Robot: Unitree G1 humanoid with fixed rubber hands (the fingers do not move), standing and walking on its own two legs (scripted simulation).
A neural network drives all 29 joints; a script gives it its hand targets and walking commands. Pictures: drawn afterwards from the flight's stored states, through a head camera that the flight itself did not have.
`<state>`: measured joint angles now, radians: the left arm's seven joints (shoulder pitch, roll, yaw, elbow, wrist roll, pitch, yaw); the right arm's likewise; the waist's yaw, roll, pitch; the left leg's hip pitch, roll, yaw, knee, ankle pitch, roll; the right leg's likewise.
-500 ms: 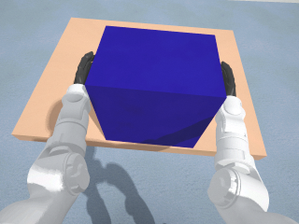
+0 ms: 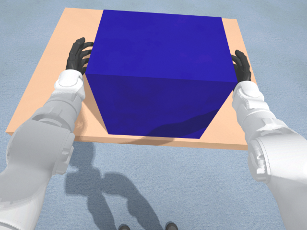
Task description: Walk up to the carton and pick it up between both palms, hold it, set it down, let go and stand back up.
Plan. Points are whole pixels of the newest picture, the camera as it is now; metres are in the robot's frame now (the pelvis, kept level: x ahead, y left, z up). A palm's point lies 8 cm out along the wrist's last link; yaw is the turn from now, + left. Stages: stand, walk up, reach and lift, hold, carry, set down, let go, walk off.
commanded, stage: set down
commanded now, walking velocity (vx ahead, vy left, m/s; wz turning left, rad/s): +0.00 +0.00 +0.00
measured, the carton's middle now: (158, 82) +0.50 +0.00 +0.05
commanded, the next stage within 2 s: none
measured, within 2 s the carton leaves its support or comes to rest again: neither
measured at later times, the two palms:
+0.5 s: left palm (71, 60) +0.51 +0.22 +0.11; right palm (258, 75) +0.49 -0.26 +0.10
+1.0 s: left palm (40, 22) +0.48 +0.23 +0.23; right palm (291, 35) +0.47 -0.24 +0.23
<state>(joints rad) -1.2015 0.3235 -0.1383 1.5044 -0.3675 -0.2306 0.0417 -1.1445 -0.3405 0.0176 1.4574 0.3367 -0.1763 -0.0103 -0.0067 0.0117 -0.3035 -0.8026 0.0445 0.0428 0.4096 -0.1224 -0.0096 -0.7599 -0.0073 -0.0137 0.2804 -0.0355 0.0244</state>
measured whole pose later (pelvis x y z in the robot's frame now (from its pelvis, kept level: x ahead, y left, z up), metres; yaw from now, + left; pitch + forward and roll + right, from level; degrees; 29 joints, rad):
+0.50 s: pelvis +0.00 -0.01 -0.01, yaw -2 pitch +36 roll -1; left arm -1.22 0.43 -0.21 1.41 -0.53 -0.18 -0.01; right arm -1.15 -0.47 0.19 1.36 0.52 -0.14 0.07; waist 0.02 0.00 -0.39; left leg -0.95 0.07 0.07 0.47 -0.15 -0.01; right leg -0.94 0.01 0.01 0.38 -0.07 0.02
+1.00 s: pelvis +0.00 -0.01 +0.01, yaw +0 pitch +19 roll -2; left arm -1.26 0.48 -0.15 1.22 -0.43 0.21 0.01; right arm -1.27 -0.49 0.13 1.33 0.48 0.18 0.01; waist -0.02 0.00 -0.28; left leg -0.60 0.06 0.04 0.41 -0.15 -0.02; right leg -0.55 0.01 -0.02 0.27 -0.06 0.01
